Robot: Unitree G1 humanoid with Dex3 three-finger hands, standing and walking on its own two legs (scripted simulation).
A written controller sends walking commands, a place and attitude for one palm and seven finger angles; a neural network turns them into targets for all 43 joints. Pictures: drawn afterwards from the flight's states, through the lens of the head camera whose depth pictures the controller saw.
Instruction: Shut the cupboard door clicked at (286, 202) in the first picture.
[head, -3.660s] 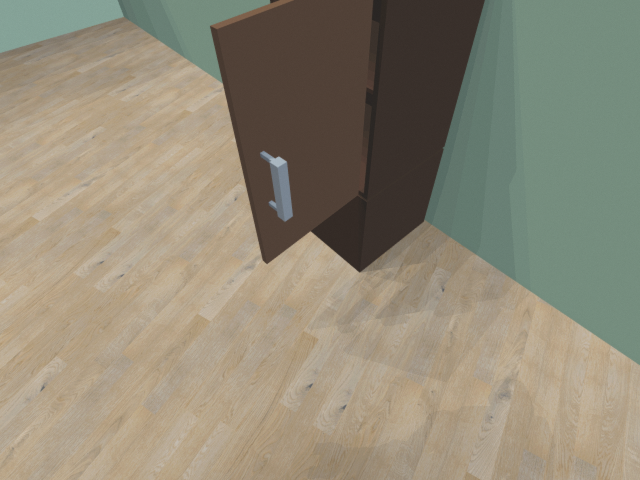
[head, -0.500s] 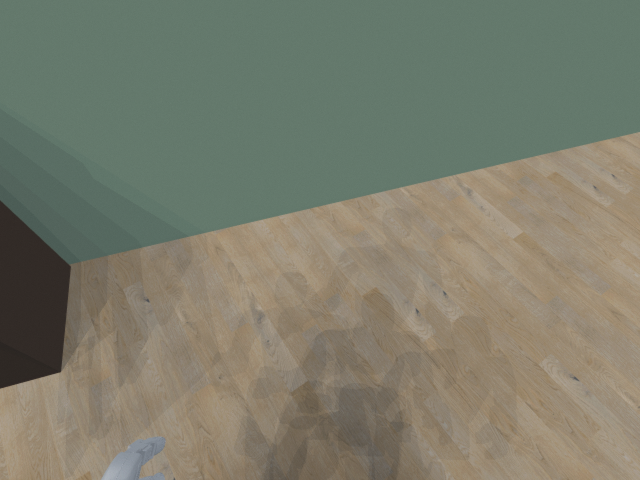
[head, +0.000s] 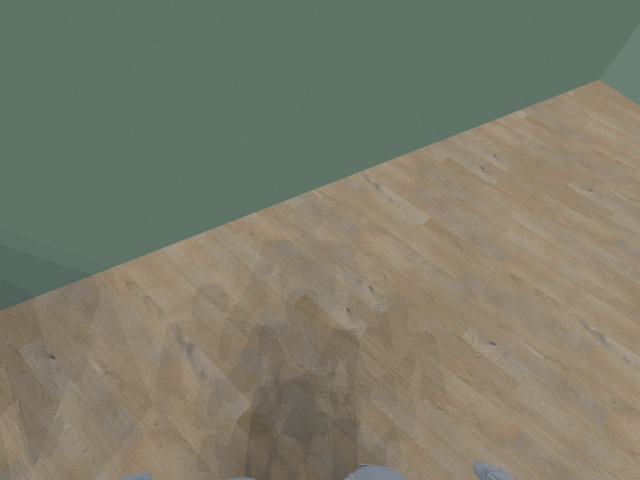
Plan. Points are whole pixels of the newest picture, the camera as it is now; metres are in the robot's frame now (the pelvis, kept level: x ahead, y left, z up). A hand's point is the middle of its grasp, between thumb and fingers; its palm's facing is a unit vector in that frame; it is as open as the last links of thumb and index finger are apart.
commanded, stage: walk around to get in front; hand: left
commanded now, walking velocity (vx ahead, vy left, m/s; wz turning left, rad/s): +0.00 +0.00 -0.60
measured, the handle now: out of the picture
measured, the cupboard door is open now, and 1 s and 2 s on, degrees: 93 93 93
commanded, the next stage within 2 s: walk to a spot facing it in 1.74 s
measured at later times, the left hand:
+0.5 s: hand (238, 436) +0.18 +0.13 -0.16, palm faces -0.30 -0.92 -0.25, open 7.4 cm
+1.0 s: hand (314, 370) +0.29 +0.03 -0.16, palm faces -0.57 -0.78 -0.28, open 7.4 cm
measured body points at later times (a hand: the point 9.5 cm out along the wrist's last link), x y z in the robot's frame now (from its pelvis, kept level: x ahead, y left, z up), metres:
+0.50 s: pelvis +0.04 -0.04 +0.00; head +0.11 -0.06 +0.45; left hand +0.20 +0.17 -0.14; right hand +0.05 -0.33 -0.14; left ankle +0.08 +0.09 -0.70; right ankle -0.01 -0.15 -0.74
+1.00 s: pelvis +0.07 -0.09 -0.01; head +0.10 -0.13 +0.43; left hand +0.32 +0.07 -0.14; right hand -0.06 -0.33 -0.17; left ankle +0.11 +0.07 -0.70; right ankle +0.00 -0.17 -0.74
